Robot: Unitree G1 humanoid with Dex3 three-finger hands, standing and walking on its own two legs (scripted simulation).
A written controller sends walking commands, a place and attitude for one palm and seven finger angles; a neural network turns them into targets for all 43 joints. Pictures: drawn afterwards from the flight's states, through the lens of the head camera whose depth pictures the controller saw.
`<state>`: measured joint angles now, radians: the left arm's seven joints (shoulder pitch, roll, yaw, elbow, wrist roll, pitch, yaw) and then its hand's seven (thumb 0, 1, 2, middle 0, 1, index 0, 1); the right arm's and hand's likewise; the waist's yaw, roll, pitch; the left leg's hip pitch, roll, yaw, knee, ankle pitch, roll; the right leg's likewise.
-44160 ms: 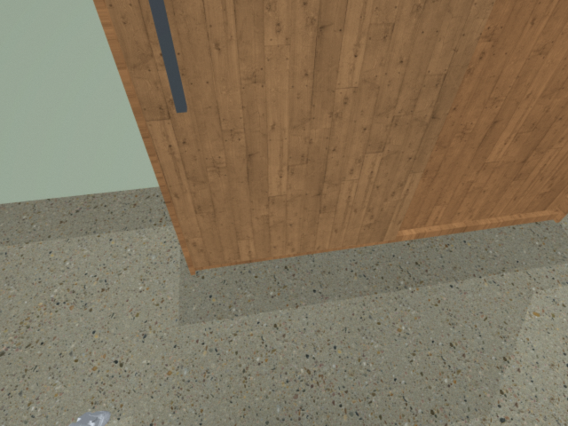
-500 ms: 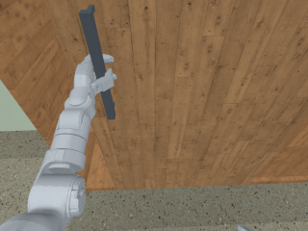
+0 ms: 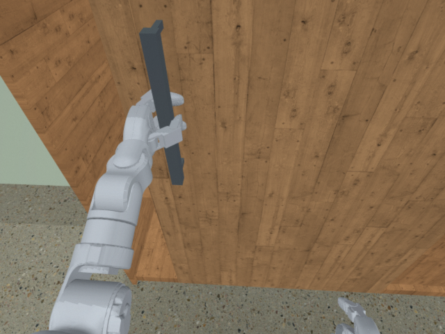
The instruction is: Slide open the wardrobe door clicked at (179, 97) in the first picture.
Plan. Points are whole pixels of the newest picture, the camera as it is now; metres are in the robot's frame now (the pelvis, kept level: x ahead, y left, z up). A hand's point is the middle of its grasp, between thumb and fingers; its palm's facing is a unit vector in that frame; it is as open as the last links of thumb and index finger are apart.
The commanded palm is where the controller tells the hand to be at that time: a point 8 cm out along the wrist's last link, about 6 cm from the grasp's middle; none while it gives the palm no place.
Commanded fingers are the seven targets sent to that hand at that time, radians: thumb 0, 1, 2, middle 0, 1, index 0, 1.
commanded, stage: tug the door sideways, standing still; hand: left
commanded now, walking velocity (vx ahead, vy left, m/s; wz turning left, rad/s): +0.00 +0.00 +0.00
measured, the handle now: (169, 115) +0.46 +0.13 +0.18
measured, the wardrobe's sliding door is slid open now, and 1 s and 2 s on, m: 0.20 0.20 0.31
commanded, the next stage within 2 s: step sideways, sliding the door along in 0.48 s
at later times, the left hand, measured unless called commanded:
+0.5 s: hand (179, 131) +0.40 +0.10 +0.19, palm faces +0.11 -0.99 -0.05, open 6.0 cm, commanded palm +0.38 +0.10 +0.19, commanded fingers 0.00 0.90 0.90 -0.45 -1.40 -0.45 -1.40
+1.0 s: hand (181, 133) +0.41 +0.10 +0.18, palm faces +0.18 -0.98 -0.11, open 6.2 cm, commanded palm +0.38 +0.10 +0.19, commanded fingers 0.00 0.90 0.90 -0.45 -1.40 -0.45 -1.40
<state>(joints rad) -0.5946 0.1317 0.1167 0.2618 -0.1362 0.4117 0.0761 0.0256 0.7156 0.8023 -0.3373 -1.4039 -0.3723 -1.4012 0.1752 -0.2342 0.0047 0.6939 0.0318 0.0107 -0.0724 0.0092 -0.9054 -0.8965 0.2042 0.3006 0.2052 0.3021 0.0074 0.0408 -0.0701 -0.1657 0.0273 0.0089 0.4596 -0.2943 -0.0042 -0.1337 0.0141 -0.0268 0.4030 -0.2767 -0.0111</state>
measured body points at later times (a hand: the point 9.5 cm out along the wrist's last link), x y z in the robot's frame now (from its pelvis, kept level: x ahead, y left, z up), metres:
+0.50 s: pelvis -0.04 +0.00 +0.00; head -0.04 -0.01 +0.44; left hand +0.39 +0.16 +0.20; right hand +0.07 -0.23 -0.13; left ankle -0.05 +0.12 -0.74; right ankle -0.06 -0.11 -0.74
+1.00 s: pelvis -0.04 -0.04 -0.02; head +0.00 -0.05 +0.43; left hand +0.39 +0.15 +0.19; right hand +0.08 -0.28 -0.15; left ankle -0.06 +0.09 -0.70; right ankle -0.03 -0.11 -0.74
